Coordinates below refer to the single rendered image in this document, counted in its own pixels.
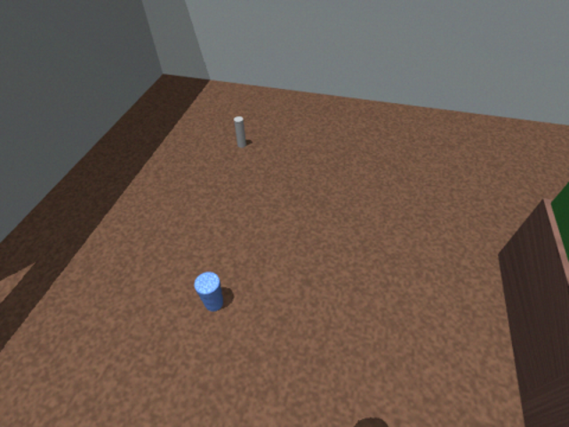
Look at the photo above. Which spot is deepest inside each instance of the bed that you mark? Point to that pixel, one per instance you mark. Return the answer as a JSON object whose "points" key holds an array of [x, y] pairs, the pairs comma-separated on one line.
{"points": [[535, 277]]}

